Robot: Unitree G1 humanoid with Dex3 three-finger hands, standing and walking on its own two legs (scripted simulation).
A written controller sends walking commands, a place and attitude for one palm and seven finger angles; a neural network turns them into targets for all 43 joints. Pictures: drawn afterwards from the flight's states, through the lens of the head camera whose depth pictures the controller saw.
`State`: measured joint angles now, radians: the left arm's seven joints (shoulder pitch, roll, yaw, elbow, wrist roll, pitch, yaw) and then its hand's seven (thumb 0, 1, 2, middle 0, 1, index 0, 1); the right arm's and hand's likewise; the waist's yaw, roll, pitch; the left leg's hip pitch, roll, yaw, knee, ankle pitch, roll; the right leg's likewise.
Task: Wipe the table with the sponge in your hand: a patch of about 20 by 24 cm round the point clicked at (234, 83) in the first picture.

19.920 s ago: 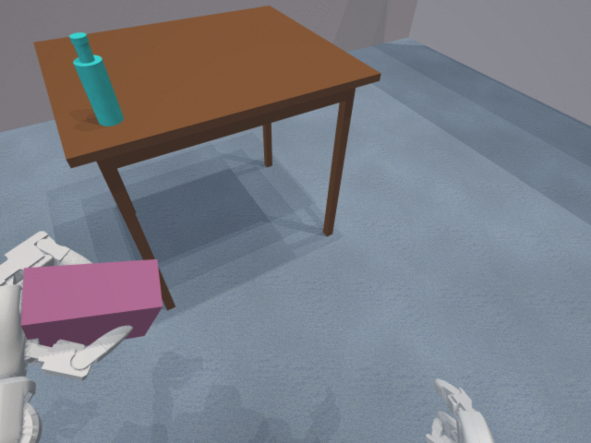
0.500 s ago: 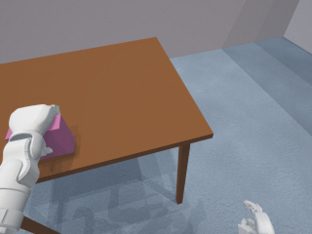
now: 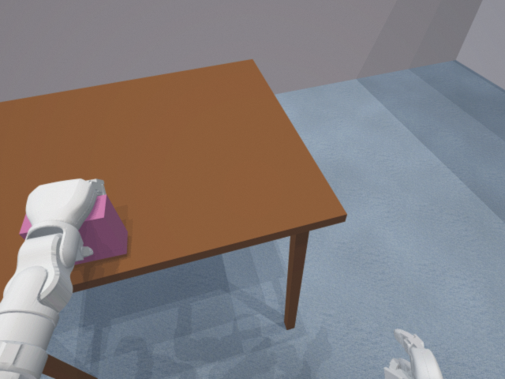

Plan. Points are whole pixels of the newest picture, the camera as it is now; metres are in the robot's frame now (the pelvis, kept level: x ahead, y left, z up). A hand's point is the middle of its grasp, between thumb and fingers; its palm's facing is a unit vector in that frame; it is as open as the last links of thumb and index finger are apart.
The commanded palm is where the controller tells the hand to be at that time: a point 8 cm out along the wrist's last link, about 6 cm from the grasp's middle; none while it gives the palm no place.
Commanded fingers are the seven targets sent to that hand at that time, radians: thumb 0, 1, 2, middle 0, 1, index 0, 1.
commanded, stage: lower the sponge onto the table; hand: left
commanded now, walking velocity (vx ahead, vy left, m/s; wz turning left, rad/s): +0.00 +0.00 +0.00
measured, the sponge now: (84, 238) +0.29 +0.34 +0.05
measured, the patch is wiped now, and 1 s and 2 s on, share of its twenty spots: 0.00 0.15 0.25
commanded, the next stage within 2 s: wipe forward along the first lane in 0.42 s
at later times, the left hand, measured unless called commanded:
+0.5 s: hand (78, 228) +0.30 +0.34 +0.07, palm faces -0.06 +0.03 -1.00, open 9.2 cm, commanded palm +0.28 +0.34 +0.12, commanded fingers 0.00 0.10 1.30 -1.20 -1.60 -1.20 -1.60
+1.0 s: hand (80, 207) +0.34 +0.37 +0.07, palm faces -0.11 +0.04 -0.99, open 9.2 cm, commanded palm +0.33 +0.37 +0.10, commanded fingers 0.00 0.10 1.30 -1.20 -1.60 -1.20 -1.60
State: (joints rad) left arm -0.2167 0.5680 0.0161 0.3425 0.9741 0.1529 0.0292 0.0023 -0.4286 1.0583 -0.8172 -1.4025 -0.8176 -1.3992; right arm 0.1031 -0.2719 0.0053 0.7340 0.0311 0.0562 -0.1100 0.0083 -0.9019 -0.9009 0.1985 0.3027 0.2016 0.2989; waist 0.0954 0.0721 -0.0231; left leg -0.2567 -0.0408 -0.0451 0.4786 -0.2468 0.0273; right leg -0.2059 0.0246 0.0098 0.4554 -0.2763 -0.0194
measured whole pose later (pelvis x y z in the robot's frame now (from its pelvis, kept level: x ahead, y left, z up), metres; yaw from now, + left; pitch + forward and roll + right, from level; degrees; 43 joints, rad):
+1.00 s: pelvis +0.00 +0.00 -0.01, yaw -1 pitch +7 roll -1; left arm -0.45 0.64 0.09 0.75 1.04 0.01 0.09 0.01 -0.44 1.08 -0.82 -1.40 -0.82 -1.41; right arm 0.21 -0.29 -0.03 0.76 0.04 0.07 -0.09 0.01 -0.90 -0.90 0.20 0.30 0.20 0.30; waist 0.04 0.05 -0.07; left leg -0.41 -0.03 -0.04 0.58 -0.28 0.03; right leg -0.35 0.04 0.01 0.54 -0.30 -0.02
